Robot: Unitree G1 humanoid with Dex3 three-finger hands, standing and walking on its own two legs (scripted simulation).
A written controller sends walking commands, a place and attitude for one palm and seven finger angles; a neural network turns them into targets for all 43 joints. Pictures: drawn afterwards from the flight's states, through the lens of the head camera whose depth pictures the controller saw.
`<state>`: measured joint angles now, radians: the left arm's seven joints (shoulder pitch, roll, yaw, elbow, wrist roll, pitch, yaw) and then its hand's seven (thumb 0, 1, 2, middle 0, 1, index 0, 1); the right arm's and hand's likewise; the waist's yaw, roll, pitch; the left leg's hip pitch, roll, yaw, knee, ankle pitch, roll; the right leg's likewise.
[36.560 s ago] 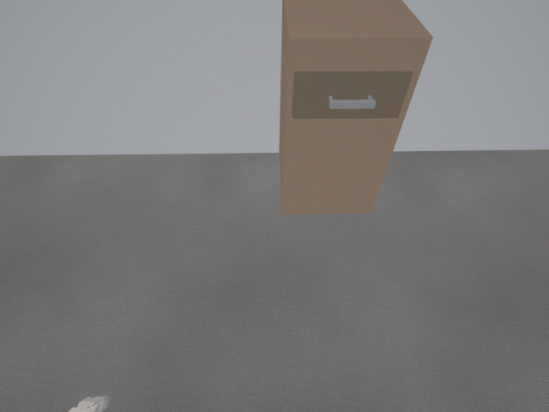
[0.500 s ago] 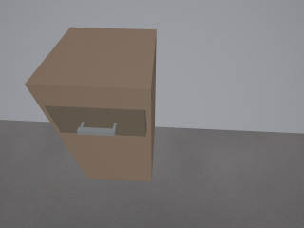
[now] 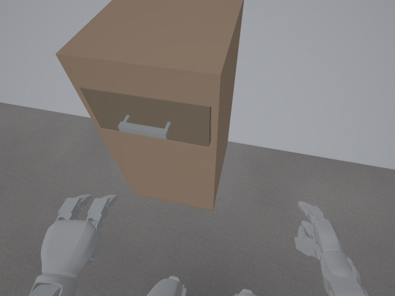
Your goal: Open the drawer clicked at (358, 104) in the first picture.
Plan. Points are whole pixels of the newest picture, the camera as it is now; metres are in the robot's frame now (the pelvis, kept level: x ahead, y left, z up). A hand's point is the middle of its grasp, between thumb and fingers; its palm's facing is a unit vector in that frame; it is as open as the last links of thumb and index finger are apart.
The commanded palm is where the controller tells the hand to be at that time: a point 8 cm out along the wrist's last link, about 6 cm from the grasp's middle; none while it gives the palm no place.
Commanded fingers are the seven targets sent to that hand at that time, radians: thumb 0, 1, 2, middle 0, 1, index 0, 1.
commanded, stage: raise the hand with hooked fingers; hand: left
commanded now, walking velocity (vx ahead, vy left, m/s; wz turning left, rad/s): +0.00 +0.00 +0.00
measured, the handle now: (145, 125) +0.56 +0.27 -0.07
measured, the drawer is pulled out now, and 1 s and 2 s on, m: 0.00 0.00 0.00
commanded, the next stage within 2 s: move the hooked fingers above the handle in 1.38 s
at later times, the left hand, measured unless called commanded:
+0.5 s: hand (86, 188) +0.27 +0.27 +0.07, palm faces +0.06 -0.08 -1.00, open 12.1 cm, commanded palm +0.25 +0.26 +0.13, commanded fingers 0.00 -0.31 0.38 -0.29 -1.08 -0.29 -1.08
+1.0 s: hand (76, 145) +0.32 +0.28 +0.13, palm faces +0.01 -0.07 -1.00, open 13.8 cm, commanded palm +0.29 +0.28 +0.19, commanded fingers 0.00 -0.50 0.30 -0.30 -1.20 -0.30 -1.20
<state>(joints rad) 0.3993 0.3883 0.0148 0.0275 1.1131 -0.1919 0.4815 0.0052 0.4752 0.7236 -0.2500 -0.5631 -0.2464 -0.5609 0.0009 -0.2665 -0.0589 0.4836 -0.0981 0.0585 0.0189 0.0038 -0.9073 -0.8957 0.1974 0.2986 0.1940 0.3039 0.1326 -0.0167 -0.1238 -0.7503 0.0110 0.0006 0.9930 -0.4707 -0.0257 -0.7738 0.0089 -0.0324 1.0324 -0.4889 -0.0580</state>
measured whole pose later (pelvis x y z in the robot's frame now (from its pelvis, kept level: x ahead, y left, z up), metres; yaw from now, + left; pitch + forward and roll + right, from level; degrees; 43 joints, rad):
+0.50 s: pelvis +0.01 +0.02 +0.04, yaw -1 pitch +8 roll +1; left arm 0.23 0.41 0.02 0.02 1.00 -0.09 0.36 0.00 -0.10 0.48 -0.29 -0.94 -0.29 -0.93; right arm 0.19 -0.28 -0.07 0.61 -0.06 0.09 -0.02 0.01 -0.91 -0.90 0.20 0.30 0.20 0.30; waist 0.05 0.06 -0.06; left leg -0.52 0.00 0.03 0.76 -0.38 0.01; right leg -0.54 0.00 0.00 0.78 -0.38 -0.02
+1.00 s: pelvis +0.01 +0.04 +0.06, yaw +0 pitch +2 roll +0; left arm -0.09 0.47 -0.06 0.10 0.95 -0.02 0.07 0.00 -0.48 0.31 -0.32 -1.19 -0.31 -1.19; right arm 0.11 -0.21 0.02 0.59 -0.01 0.12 -0.02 0.00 -0.90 -0.90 0.20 0.30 0.20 0.30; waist 0.10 0.07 -0.01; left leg -0.31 -0.02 0.01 0.56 -0.30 0.02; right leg -0.31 -0.01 -0.01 0.56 -0.29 0.00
